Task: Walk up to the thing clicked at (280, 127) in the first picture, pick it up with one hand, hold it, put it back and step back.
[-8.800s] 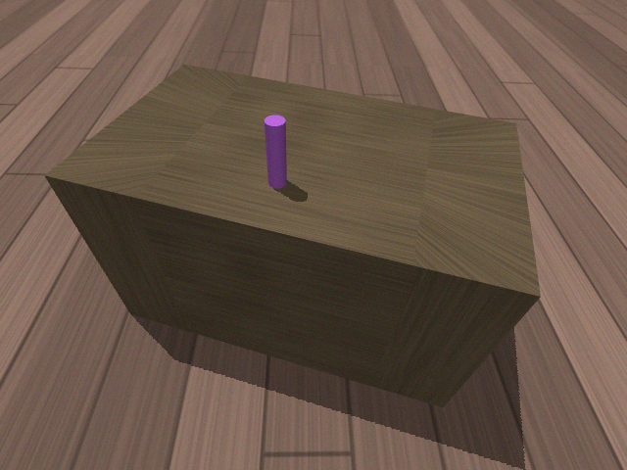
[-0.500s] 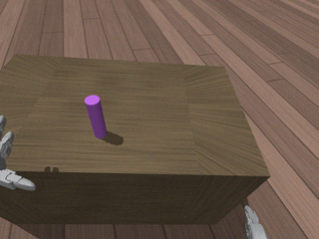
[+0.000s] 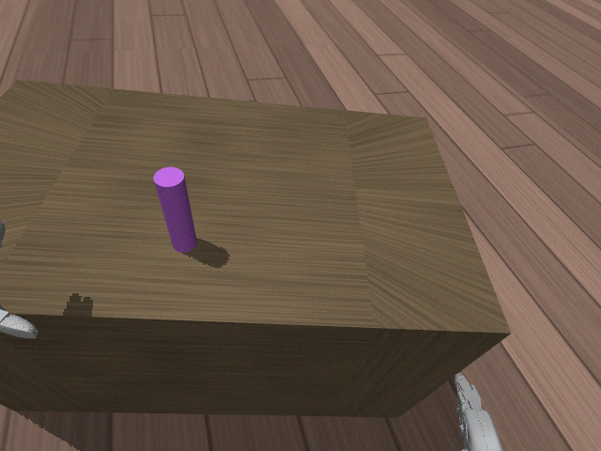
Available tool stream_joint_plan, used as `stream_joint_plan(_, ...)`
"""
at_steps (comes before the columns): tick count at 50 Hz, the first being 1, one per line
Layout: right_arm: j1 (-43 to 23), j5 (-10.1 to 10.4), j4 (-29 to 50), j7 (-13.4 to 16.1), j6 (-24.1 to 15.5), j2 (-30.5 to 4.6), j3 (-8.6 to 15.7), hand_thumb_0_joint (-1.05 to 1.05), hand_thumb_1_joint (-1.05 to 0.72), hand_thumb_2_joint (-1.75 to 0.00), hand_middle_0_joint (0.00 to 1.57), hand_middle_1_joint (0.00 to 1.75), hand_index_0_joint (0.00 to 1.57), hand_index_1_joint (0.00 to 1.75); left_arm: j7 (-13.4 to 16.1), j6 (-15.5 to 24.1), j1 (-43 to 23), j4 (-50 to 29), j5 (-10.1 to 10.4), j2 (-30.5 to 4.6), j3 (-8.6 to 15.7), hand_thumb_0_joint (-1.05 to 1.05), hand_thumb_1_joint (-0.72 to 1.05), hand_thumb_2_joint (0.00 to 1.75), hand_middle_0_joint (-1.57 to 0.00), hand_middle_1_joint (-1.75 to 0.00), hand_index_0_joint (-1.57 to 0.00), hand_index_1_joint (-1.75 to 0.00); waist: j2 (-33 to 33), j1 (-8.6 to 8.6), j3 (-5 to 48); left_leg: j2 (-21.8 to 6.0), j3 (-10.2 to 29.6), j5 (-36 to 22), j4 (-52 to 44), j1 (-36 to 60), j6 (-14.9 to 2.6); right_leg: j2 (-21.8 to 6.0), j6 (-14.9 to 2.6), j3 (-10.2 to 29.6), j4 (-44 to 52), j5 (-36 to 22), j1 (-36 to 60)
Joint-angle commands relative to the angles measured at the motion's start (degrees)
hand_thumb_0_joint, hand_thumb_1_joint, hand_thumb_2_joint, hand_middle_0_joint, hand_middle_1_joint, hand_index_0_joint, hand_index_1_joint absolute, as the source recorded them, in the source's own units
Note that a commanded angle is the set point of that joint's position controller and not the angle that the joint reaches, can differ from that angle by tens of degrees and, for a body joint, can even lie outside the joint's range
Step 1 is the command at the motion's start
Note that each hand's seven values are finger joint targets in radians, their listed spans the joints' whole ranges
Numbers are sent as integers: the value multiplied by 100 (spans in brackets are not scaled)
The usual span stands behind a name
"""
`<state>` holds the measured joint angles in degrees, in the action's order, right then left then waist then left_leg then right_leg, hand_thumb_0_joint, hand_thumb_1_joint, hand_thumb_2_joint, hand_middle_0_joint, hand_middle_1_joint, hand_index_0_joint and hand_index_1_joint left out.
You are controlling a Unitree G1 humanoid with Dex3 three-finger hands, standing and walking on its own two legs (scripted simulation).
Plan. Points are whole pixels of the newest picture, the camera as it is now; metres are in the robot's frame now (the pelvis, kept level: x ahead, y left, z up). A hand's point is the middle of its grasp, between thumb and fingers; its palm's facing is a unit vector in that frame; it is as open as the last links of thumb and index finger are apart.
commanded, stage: go down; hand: left
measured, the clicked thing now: (177, 213) +0.52 +0.20 -0.02
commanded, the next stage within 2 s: approach in 1.92 s
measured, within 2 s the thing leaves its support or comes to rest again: neither
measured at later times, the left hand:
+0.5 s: hand (14, 235) +0.39 +0.36 +0.07, palm faces +0.13 -0.99 +0.01, open 17.7 cm
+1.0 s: hand (13, 222) +0.41 +0.37 +0.07, palm faces +0.14 -0.99 +0.02, open 17.7 cm
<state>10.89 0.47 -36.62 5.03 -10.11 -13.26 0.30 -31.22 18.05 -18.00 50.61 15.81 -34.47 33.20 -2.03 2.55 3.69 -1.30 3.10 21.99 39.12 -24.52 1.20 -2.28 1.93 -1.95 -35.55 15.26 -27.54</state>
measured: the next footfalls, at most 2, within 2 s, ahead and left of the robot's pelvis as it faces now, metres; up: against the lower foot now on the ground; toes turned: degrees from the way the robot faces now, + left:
none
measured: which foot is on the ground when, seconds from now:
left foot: down 0.00-1.00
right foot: down 0.00-1.00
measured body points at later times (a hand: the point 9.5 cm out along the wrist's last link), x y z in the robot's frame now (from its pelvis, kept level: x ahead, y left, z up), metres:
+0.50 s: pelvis -0.01 +0.01 -0.02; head +0.07 +0.05 +0.42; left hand +0.37 +0.42 +0.07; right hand +0.15 -0.25 -0.07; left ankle -0.03 +0.13 -0.72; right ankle +0.02 -0.14 -0.72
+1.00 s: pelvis +0.00 +0.01 -0.04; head +0.08 +0.05 +0.40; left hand +0.39 +0.43 +0.07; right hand +0.15 -0.24 -0.07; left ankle -0.03 +0.13 -0.72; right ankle +0.02 -0.14 -0.72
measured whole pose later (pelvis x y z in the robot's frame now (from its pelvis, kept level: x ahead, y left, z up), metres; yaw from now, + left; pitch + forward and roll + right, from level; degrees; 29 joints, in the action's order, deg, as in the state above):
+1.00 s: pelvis +0.00 +0.01 -0.04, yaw -1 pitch +17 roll -3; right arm 18.6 -0.4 -18.6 3.4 -12.5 -15.5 -3.7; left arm -34.3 12.4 -36.2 64.1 11.3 -48.6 37.7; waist -1.5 7.3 7.5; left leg -2.0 3.5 29.1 56.4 -44.3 0.7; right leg -1.4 2.6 -1.7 -49.7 20.3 -46.4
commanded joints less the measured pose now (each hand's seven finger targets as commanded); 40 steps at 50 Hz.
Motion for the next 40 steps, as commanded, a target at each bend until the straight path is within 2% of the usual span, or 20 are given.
stream_joint_plan(1,-223,18,946,57,-398,-923,212,0,55,-5,5,5,5,5,-383,398,-2018,-700,255,-2281,452,0,-57,7,-4,-5,-4,-5,945,153,1550,179,-178,-1865,-399,292,-75,141,-265,-41,94,-1383,677)
stream_joint_plan(4,-297,-5,1221,62,-466,-980,125,0,54,-5,5,5,5,5,-494,315,-2182,-182,207,-2551,503,0,-61,7,-4,-5,-5,-5,911,145,1587,129,-114,-1875,-293,72,-45,168,-295,-66,-36,-1229,490)
stream_joint_plan(5,-71,-16,1124,59,-442,-851,42,0,55,-5,5,5,5,5,-519,317,-2533,-466,173,-2661,474,0,-61,7,-4,-5,-5,-5,1040,133,1834,153,-124,-1832,-236,102,-56,151,-291,-35,-50,-1229,499)
stream_joint_plan(6,-176,-19,1486,76,-475,-939,61,0,55,-5,5,5,5,5,-504,264,-2307,22,146,-2741,577,0,-61,7,-4,-5,-5,-5,774,168,1718,187,-152,-1668,-169,-85,-94,136,-257,-26,-45,-1158,524)
stream_joint_plan(8,-38,-25,1216,78,-469,-938,106,0,56,-5,5,5,5,5,-492,252,-2275,153,182,-2821,620,0,-61,7,-4,-5,-4,-5,744,113,1493,245,-186,-1224,-96,-490,-136,121,-240,5,-95,-871,394)
stream_joint_plan(10,-43,-30,1576,92,-538,-1178,207,0,55,-5,5,5,5,5,-505,256,-2519,81,214,-2983,733,0,-61,7,-4,-5,-4,-6,823,184,1878,204,-151,-1416,8,-292,-107,153,-261,-20,-232,-950,270)
stream_joint_plan(12,130,-42,1695,57,-533,-981,34,0,55,-5,5,5,5,5,-453,309,-3164,-510,141,-3208,749,0,-61,8,-5,-6,-5,-6,1251,120,2296,183,-151,-1542,131,-110,-69,162,-276,-5,-337,-965,191)
stream_joint_plan(13,3,-42,2073,86,-576,-1149,151,0,55,-5,5,5,5,5,-398,228,-2821,139,58,-3138,741,0,-61,8,-5,-6,-5,-6,945,226,2191,160,-119,-1540,152,-221,-73,176,-263,-23,-346,-939,185)
stream_joint_plan(15,198,-36,1742,76,-547,-992,51,0,55,-5,5,5,5,5,-344,248,-2904,52,15,-3211,751,0,-61,8,-5,-5,-5,-6,1062,179,2282,186,-139,-1514,245,-392,-81,145,-256,10,-432,-967,227)
stream_joint_plan(16,259,-33,1656,92,-541,-1133,186,0,55,-5,5,5,5,5,-326,263,-3127,-156,0,-3306,745,0,-61,9,-5,-6,-5,-7,1207,176,2301,163,-112,-1554,254,-296,-54,168,-283,1,-482,-914,34)
stream_joint_plan(18,49,-53,2013,97,-591,-1171,135,0,55,-5,5,5,5,5,-342,239,-3270,-136,-28,-3383,748,0,-60,8,-6,-5,-5,-6,1281,211,2628,132,-113,-1850,417,-138,-45,173,-279,-5,-558,-1070,-11)
stream_joint_plan(20,182,-54,1958,108,-577,-1088,111,0,55,-5,5,5,5,5,-327,176,-3192,-20,-143,-3430,715,0,-59,9,-5,-5,-5,-6,1366,239,2653,125,-112,-2090,493,-109,-34,164,-285,-5,-615,-1245,-51)
stream_joint_plan(21,389,-63,1717,112,-546,-1046,88,0,54,-6,5,5,5,5,-348,167,-3300,-54,-168,-3290,551,0,-59,10,-5,-5,-4,-7,1464,270,2507,119,-107,-2114,513,-120,-27,176,-296,-12,-634,-1216,-190)
stream_joint_plan(23,244,-63,1908,113,-582,-1115,112,0,55,-5,5,5,5,5,-343,122,-3247,37,-188,-3297,554,0,-58,8,-6,-5,-5,-6,1352,259,2384,103,-101,-2049,544,-241,-22,199,-304,-33,-669,-1139,-308)
stream_joint_plan(24,350,-52,1938,82,-583,-961,-41,0,55,-5,5,5,5,5,-347,81,-3133,151,-174,-3342,643,0,-59,9,-5,-5,-5,-6,1359,230,2370,92,-97,-2084,557,-254,-18,207,-311,-55,-694,-1122,-362)
stream_joint_plan(25,453,-46,1842,73,-551,-994,27,0,55,-5,5,5,5,5,-353,71,-3225,19,-137,-3272,560,0,-60,9,-5,-5,-5,-7,1481,230,2339,95,-101,-2014,552,-294,-9,214,-320,-63,-722,-1038,-389)
stream_joint_plan(28,655,-36,2160,24,-568,-1079,48,0,55,-5,5,5,5,5,-328,-44,-2863,172,-98,-3273,678,0,-58,9,-5,-5,-4,-6,1357,204,2303,65,-95,-2131,608,-339,4,245,-326,-104,-779,-1041,-441)
stream_joint_plan(36,644,-40,2266,-56,-570,-1182,157,0,55,-5,5,5,5,5,-326,-110,-3430,-230,-151,-3392,677,0,-60,10,-5,-5,-4,-6,1539,241,2550,-65,29,-2954,832,-105,40,268,-326,-121,-1043,-1180,-788)
stream_joint_plan(38,571,-42,2390,-50,-593,-1247,223,0,55,-5,5,5,5,5,-300,-87,-3820,-523,-153,-3342,553,0,-58,10,-5,-4,-4,-6,1734,289,2686,-55,19,-2759,857,-21,53,263,-338,-105,-1062,-1057,-830)
stream_joint_plan(40,557,-38,2531,-43,-602,-1294,250,0,55,-5,5,5,5,5,-263,-149,-3598,-91,-207,-3397,662,0,-57,11,-4,-5,-4,-6,1518,322,2467,-78,56,-2551,827,-202,57,282,-330,-133,-1074,-929,-876)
